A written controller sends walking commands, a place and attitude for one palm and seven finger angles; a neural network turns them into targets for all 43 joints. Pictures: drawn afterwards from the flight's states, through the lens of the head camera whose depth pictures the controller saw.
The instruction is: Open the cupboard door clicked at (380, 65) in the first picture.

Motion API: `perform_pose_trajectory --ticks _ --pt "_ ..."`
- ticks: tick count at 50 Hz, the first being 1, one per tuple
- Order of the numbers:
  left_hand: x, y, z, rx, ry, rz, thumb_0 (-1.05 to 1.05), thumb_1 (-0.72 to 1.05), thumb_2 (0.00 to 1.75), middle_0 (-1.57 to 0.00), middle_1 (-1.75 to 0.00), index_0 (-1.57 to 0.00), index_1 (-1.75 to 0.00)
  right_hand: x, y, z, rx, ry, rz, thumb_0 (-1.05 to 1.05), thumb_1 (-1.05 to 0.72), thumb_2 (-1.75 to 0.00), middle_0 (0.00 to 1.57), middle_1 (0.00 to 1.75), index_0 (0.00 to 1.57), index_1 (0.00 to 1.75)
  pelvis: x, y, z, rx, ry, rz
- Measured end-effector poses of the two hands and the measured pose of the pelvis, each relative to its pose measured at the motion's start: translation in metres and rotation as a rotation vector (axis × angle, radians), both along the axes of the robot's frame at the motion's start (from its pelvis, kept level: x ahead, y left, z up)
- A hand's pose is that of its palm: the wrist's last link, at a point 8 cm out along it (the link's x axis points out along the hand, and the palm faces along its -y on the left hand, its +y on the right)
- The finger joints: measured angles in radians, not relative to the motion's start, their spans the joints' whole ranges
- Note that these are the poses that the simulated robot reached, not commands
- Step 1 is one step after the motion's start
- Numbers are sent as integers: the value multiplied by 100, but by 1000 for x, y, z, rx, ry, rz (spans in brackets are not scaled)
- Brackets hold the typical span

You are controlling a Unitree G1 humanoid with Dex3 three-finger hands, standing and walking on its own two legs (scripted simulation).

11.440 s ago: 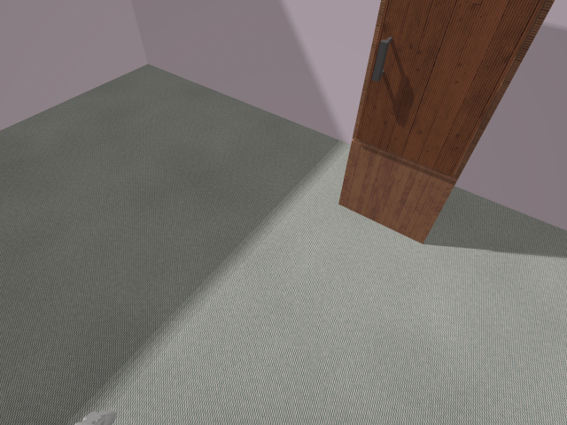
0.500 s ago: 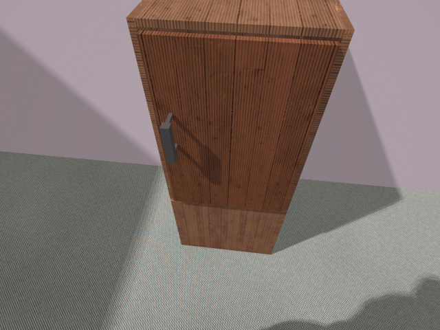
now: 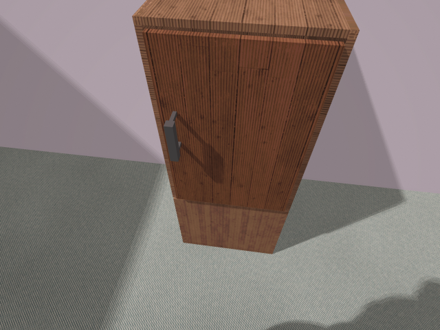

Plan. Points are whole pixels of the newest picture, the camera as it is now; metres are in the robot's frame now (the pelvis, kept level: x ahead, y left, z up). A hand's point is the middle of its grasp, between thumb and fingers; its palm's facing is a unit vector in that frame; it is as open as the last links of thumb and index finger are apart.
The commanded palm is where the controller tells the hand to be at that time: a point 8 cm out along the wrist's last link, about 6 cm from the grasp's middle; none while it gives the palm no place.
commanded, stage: raise the hand with hooked fingers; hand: left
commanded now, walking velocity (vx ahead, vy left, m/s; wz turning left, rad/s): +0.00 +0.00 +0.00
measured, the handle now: (174, 136) +0.56 +0.16 +0.00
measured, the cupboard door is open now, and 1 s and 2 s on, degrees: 0 0 0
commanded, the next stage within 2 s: none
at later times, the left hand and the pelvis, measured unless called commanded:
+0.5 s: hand out of the picture +0.12 +0.22 -0.07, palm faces +0.00 -1.00 +0.02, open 9.1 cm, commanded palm +0.13 +0.27 -0.04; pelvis -0.06 +0.00 -0.09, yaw +1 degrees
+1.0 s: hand (83, 293) +0.18 +0.26 -0.02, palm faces -0.03 -1.00 -0.08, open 12.1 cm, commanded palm +0.16 +0.31 -0.01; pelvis -0.06 +0.02 -0.08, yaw +1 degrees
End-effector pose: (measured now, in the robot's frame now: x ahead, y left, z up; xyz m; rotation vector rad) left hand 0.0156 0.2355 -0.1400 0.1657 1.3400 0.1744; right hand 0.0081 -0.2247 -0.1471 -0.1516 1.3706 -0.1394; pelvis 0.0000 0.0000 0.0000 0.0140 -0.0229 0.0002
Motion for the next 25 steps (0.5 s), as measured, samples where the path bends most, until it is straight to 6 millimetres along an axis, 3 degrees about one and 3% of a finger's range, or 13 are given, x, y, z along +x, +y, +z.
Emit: perform_pose_trajectory --ticks 2,6,9,12,15,18,22,25 --pt "7 0 5 -4 -60 52 1 91 90 -20 -30 -20 -30 5 -2 2 -7 -38 -2 0 -91 -90 20 30 20 30 -2 1 -1 -10 5 -1" --pt "77 10 71 44 -583 114 2 89 89 -20 -31 -20 -31 40 -10 16 -63 -320 1 1 -91 -90 21 30 20 30 -7 4 -3 -9 13 11" --pt "128 14 119 36 -920 64 2 85 88 -21 -34 -20 -33 76 -15 30 -81 -524 20 1 -91 -90 21 30 20 30 -16 4 -9 -7 45 28" --pt "156 16 143 -12 -1174 -34 1 81 85 -21 -37 -20 -36 109 -21 46 -94 -704 56 1 -91 -90 21 30 20 30 -29 2 -21 2 103 16" --pt "153 12 136 -103 -1306 -157 1 75 83 -21 -41 -20 -40 133 -27 59 -109 -842 113 1 -90 -90 21 30 20 30 -39 -1 -39 8 152 2" --pt "130 9 108 -195 -1297 -267 1 68 80 -21 -45 -21 -44 149 -31 64 -134 -926 174 1 -90 -90 21 30 20 30 -46 -1 -58 8 192 2" --pt "96 21 74 -243 -1227 -219 1 59 76 -23 -51 -22 -50 158 -29 56 -166 -955 226 1 -90 -90 21 30 20 30 -54 1 -81 -6 218 10" --pt "85 35 71 -187 -1257 -156 2 52 74 -23 -55 -23 -54 156 -19 40 -165 -923 254 1 -90 -90 20 30 20 30 -59 3 -92 -26 219 21"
